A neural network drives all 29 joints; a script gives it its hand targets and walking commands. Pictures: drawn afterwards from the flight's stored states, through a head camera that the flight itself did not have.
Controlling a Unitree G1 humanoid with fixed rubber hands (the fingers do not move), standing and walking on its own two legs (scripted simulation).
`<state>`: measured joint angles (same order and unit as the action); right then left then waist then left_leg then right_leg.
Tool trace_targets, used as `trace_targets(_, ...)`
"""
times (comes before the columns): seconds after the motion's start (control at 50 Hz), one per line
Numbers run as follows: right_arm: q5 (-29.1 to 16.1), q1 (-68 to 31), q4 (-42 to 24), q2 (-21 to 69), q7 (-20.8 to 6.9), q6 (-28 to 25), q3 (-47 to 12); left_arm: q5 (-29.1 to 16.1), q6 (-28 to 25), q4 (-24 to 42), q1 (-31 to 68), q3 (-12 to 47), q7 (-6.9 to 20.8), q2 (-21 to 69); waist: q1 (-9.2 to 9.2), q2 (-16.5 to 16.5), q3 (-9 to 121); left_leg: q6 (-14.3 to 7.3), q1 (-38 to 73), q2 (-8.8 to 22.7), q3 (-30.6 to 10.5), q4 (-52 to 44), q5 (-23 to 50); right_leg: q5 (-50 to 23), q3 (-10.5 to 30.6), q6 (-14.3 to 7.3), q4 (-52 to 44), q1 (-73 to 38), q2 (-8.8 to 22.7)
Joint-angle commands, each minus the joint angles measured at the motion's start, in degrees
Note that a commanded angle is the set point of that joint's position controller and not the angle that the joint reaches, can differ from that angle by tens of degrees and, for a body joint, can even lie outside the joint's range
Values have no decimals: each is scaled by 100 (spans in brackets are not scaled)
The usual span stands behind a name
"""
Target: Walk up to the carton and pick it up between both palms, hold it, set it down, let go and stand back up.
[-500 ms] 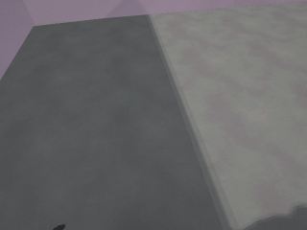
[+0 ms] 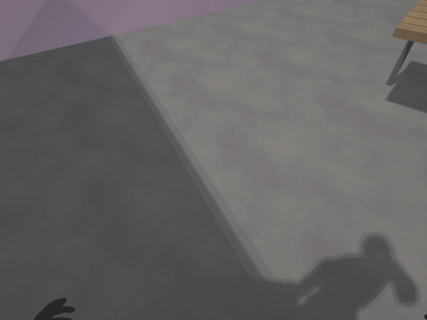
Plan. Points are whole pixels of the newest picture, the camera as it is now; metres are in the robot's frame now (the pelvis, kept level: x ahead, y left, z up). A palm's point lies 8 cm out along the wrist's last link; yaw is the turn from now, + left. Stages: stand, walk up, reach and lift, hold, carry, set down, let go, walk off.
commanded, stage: walk up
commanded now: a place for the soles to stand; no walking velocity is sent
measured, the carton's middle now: out of the picture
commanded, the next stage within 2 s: none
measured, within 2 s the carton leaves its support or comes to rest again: neither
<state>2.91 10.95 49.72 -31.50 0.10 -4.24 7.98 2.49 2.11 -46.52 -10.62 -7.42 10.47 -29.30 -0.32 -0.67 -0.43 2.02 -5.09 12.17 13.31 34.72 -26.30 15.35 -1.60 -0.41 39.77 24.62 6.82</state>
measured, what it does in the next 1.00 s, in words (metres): walks ahead, turning right: left foot, then right foot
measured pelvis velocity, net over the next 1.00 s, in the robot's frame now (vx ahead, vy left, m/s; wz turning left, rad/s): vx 0.35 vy -0.23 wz -0.56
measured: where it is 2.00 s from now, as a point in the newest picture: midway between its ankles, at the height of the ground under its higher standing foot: (335, 238)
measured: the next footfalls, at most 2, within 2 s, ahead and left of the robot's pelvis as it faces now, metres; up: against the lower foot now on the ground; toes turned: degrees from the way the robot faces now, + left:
left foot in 0.32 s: +0.28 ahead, +0.04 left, +0.00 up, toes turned -6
right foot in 0.76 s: +0.34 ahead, -0.33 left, +0.00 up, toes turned -31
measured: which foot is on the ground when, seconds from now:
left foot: down 0.00-0.00, up 0.02-0.30, down 0.32-0.80, up 0.82-1.00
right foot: down 0.00-0.32, up 0.34-0.74, down 0.76-1.00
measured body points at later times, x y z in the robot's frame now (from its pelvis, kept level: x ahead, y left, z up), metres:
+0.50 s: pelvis +0.19 -0.06 +0.02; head +0.20 -0.02 +0.47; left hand +0.43 +0.21 -0.08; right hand +0.13 -0.43 -0.02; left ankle +0.24 +0.04 -0.71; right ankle +0.15 -0.19 -0.65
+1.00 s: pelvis +0.35 -0.23 +0.02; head +0.37 -0.25 +0.47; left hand +0.60 +0.02 -0.06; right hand +0.27 -0.57 -0.07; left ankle +0.45 -0.11 -0.65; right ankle +0.31 -0.31 -0.71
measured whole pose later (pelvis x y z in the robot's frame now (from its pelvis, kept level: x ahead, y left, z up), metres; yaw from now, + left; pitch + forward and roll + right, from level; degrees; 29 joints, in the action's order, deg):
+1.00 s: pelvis +0.35 -0.23 +0.02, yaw -32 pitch -2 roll +0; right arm 0.5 16.3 42.3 -26.8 -1.3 -5.8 4.3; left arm -0.5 -2.0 -43.0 -16.8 -5.0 4.3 -26.7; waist -1.8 1.7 -5.1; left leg -2.2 -28.6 7.2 2.7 59.0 -19.3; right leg 14.8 -0.3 -3.3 28.4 11.7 -2.7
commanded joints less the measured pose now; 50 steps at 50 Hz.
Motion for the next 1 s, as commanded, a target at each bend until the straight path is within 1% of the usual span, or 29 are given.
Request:
trace_targets(0.0, -74, -414, -839, -307, -80, -12, -125, -30, -208, 149, -1157, -449, -289, -1784, -764, -2426, -101, -249, -4002, -1248, -149, 3823, -1107, 1633, 3234, -1144, -2441, -2581, 656)
trace_targets(0.02, -116, -623, -1017, -659, -82, -49, -102, -92, -174, 297, -861, -498, -298, -1938, -701, -1825, -95, -236, -4169, -867, -865, 3740, -1068, 2175, 4295, -1632, -2907, -2372, 1223)
trace_targets(0.04, -162, -639, -985, -889, -97, -114, -64, -201, -162, 380, -537, -516, -335, -1927, -539, -1293, -197, -290, -3898, -653, -1101, 3582, -784, 2826, 4239, -1736, -3098, -1870, 1231)
trace_targets(0.06, -215, -497, -764, -1064, -92, -156, -14, -226, -163, 474, -364, -431, -359, -1705, -432, -799, -319, -385, -3448, -564, -1259, 3133, -391, 2221, 3500, -1608, -2880, -1654, 961)
trace_targets(0.1, -275, 1, -638, -882, -76, -200, 6, -154, -202, 617, -158, -283, -428, -1317, -186, -850, -247, -424, -2871, -579, -1156, 2241, -84, 16, 2289, -1290, -2257, -1470, 402)
trace_targets(0.14, -261, 198, -636, -858, -59, -206, 12, -175, -231, 742, -73, -227, -429, -1117, -87, -595, -82, -396, -2301, -674, -1075, 1615, 28, -541, 1956, -1270, -2154, -1157, 262)
trace_targets(0.2, -267, 396, -714, -676, -22, -232, 50, -111, -240, 971, -12, -147, -372, -1011, -50, -802, 172, -358, -1677, -939, -889, 511, 565, -495, 1919, -1385, -2096, -996, 287)
trace_targets(0.26, -189, 1358, -425, -580, 59, -279, 144, -106, -234, 1229, 531, -23, -329, -776, 504, -475, 475, -372, 853, -1004, -944, -622, 2277, 251, 1466, -856, -1107, 610, -245)
trace_targets(0.28, -90, 1860, -350, -861, 121, -292, 255, -113, -255, 1305, 458, 87, -345, -434, 822, 262, 727, -482, 1797, -622, -1426, -1033, 1955, 383, 1180, -552, -93, 1309, -730)
trace_targets(0.3, 19, 2183, -359, -1170, 176, -335, 342, -63, -271, 1337, 197, 184, -384, -94, 914, 1309, 951, -600, 2181, 563, -2896, -1481, 796, 1311, 1137, -356, 1292, 1932, -1330)
trace_targets(0.32, -20, 1615, -660, -1387, 207, -339, 381, -43, -204, 1295, -82, 119, -431, -399, 578, 964, 667, -828, 1162, 1688, -4479, -2327, -1163, 1105, 1236, -117, 2288, 1898, -1093)
trace_targets(0.34, -114, 819, -897, -1427, 203, -351, 337, -22, -134, 1093, -448, -10, -422, -943, 188, 287, 267, -912, 224, 1785, -4540, -2735, -1960, 763, 1237, -104, 2441, 1531, -745)
trace_targets(0.36, -158, 416, -911, -1517, 180, -386, 327, 3, -108, 961, -703, -31, -357, -1096, -9, 498, 95, -1099, -155, 1908, -4361, -2862, -2341, 636, 1088, -138, 2556, 1425, -464)
trace_targets(0.4, -132, 276, -901, -1180, 146, -431, 238, 37, -143, 828, -531, -135, -286, -1194, -66, 497, -241, -1102, -552, 1438, -3481, -2801, -1489, 549, 940, -18, 2503, 1258, -137)
trace_targets(0.46, -126, 744, -693, -1008, 95, -513, 139, -45, -183, 797, -176, -40, -215, -837, 163, 518, -514, -770, -449, 758, -1806, -2604, 458, -157, 876, 65, 1890, 1275, -89)
trace_targets(0.5, -105, 778, -638, -958, 69, -516, 124, -136, -180, 826, -80, 57, -163, -582, 183, 813, -496, -815, -274, 459, -1000, -2380, 1219, -481, 680, 30, 1465, 1219, -86)
trace_targets(0.56, -157, 1063, -652, -989, 40, -491, 113, -197, -216, 989, 462, 133, -119, -417, 329, 842, -248, -917, 146, 357, -288, -1970, 2675, -536, 294, -5, 614, 1063, -78)
trace_targets(0.62, -172, 1191, -711, -1213, 19, -444, 179, -191, -232, 1054, 972, 134, -101, -450, 449, 827, -163, -945, 175, 491, 46, -1710, 3150, -448, -74, -162, -213, 550, -167)
trace_targets(0.7, -150, 930, -844, -1360, 32, -311, 235, -157, -220, 882, 721, 36, -179, -647, 202, 973, 106, -1038, 23, 829, 30, -1106, 3092, -92, -298, -396, -350, -350, -365)
trace_targets(0.72, -149, 830, -869, -1344, 30, -279, 215, -146, -229, 760, 234, -33, -232, -758, -135, 791, 286, -987, -123, 797, 140, -395, 3269, -23, -322, -473, -578, -924, -483)
trace_targets(0.74, -139, 885, -876, -1130, 25, -239, 128, -137, -268, 552, -514, -160, -308, -989, -537, 187, 661, -877, -545, 523, 269, 934, 3437, 68, -171, -604, -791, -1900, -676)
trace_targets(0.76, -150, 1136, -890, -700, -3, -217, -31, -111, -324, 370, -1384, -341, -437, -1383, -943, -907, 1032, -713, -1527, 87, 256, 2513, 2496, 877, 769, -838, -1281, -2939, -283)
trace_targets(0.78, -211, 1025, -1129, -339, -27, -236, -158, -143, -344, 476, -1306, -391, -543, -1805, -855, -2102, 721, -430, -3483, -798, 41, 3507, -324, 1102, 2962, -1308, -1961, -3675, 753)
trace_targets(0.8, -234, 841, -1181, -814, -32, -244, -57, -285, -331, 570, -1138, -385, -554, -1754, -765, -1359, 670, -354, -3826, -705, -884, 3783, -454, 1087, 4129, -1704, -2353, -3450, 1237)
trace_targets(0.82, -212, 748, -1083, -1017, -23, -268, -5, -384, -311, 615, -858, -366, -587, -1568, -585, -701, 286, -369, -3664, -442, -1087, 3792, -201, 915, 3734, -1766, -2326, -2856, 1253)
trace_targets(0.84, -267, 669, -980, -979, -57, -301, -5, -417, -305, 636, -641, -294, -631, -1368, -442, -291, -8, -426, -3352, -368, -1204, 3591, 217, -34, 2977, -1602, -2328, -2307, 1004)
trace_targets(0.9, -270, 1053, -939, -596, -85, -220, -31, -330, -487, 713, -354, -137, -699, -965, 38, -467, -257, -474, -2561, -306, -1298, 2567, 602, -1899, 1702, -1136, -2066, -1452, 344)
trace_targets(0.94, -238, 1145, -910, -578, -112, -179, -25, -287, -572, 766, -407, -89, -681, -881, 60, -627, -103, -435, -2363, -448, -1147, 2355, 858, -2059, 1455, -1204, -2122, -1381, 231)
trace_targets(0.98, -257, 1009, -950, -516, -140, -146, -30, -242, -634, 843, -464, -51, -652, -842, 24, -708, -113, -363, -2453, -427, -1105, 1888, 1088, -1484, 1340, -1294, -2294, -1316, 219)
